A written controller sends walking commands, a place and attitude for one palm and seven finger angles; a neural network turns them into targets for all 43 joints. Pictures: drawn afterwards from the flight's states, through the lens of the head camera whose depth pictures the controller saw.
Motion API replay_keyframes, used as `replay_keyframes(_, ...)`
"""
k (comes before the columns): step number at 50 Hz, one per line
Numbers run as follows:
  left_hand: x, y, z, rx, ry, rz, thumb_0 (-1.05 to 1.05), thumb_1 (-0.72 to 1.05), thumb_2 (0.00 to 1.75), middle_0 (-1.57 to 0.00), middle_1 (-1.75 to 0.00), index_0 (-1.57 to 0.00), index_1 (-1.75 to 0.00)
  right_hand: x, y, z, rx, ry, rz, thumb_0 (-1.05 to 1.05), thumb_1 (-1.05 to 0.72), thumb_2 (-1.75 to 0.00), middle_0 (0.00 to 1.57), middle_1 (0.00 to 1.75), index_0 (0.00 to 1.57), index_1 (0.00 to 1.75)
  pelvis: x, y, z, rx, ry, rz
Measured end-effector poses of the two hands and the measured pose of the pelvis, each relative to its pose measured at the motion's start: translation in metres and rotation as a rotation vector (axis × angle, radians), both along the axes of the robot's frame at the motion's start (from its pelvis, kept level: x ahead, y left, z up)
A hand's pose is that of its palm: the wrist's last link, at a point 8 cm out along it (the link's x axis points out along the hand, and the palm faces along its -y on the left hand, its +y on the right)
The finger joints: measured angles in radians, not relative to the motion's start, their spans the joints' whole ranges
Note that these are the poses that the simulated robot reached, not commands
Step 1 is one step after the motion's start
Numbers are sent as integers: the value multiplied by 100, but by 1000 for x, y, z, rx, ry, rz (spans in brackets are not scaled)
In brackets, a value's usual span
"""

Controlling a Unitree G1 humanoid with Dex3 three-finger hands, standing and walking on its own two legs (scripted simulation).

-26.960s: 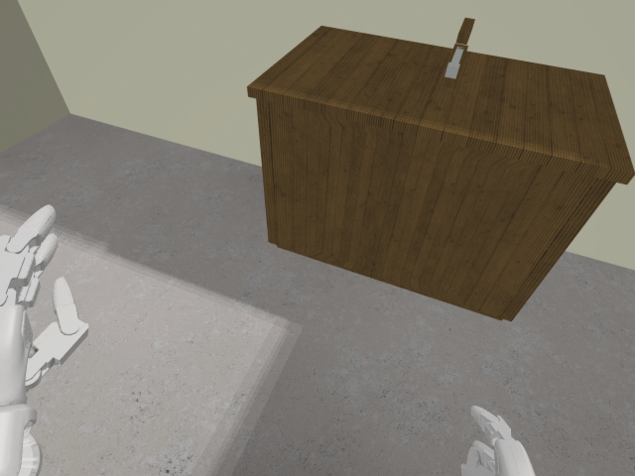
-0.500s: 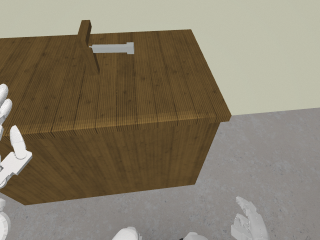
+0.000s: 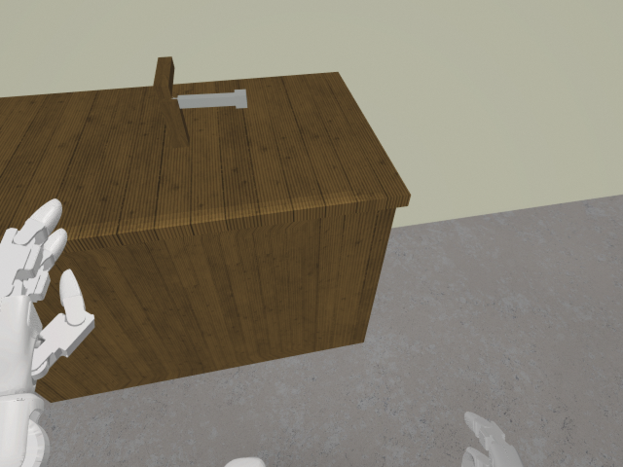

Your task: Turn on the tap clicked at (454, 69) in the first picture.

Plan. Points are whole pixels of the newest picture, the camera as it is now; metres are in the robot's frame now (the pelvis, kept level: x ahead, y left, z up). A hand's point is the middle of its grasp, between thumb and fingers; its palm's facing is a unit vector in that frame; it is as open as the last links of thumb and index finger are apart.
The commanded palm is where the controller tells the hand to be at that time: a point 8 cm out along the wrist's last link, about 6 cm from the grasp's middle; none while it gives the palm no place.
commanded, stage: stop stepping back and stand still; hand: left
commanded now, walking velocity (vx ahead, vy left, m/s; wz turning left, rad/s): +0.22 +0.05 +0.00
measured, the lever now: (240, 98) +0.78 +0.20 +0.09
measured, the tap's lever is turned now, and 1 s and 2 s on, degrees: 86 86 86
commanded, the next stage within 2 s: stand and check the lever's angle in 0.34 s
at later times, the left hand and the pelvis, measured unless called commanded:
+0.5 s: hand (49, 337) +0.19 +0.25 +0.17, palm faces +0.42 -0.83 -0.36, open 7.4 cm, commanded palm +0.14 +0.29 +0.18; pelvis -0.02 +0.01 +0.00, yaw +0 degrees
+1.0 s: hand (55, 296) +0.23 +0.27 +0.16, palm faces +0.38 -0.84 -0.38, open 7.4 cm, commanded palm +0.18 +0.31 +0.18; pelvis +0.02 +0.03 +0.01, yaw +0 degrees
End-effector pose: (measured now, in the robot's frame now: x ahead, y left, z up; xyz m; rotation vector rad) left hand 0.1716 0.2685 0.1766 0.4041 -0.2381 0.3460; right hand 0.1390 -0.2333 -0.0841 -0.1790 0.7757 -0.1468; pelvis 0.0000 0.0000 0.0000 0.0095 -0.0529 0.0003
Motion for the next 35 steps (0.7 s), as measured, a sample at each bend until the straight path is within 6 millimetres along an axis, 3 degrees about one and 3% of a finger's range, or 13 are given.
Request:
replay_keyframes(8, -7, 14, 5, 62, -22, 6, 2, 89, 90, -22, -30, -21, -30, -30, -22, 7, -66, -45, -104, 1, -90, -90, 20, 30, 20, 30, -15, 1, -4, -12, -11, -19)
replay_keyframes(17, -31, 3, -1, 12, -8, 22, 2, 89, 90, -21, -30, -21, -30, -44, -16, 0, -35, 28, -41, 1, -90, -90, 20, 30, 20, 30, -22, -4, 2, 4, -15, -2)
replay_keyframes(27, -22, 26, 4, 63, -30, 56, 2, 89, 90, -22, -30, -21, -30, -17, 8, 2, -25, -48, -21, 1, -90, -90, 20, 30, 20, 30, -21, 9, -4, -8, -20, 12)
replay_keyframes(35, -17, 27, -1, 30, 14, 65, 2, 89, 90, -21, -30, -21, -30, 9, 26, 0, 3, -29, 46, 1, -90, -90, 20, 30, 20, 30, -6, 15, 0, -31, 3, 15)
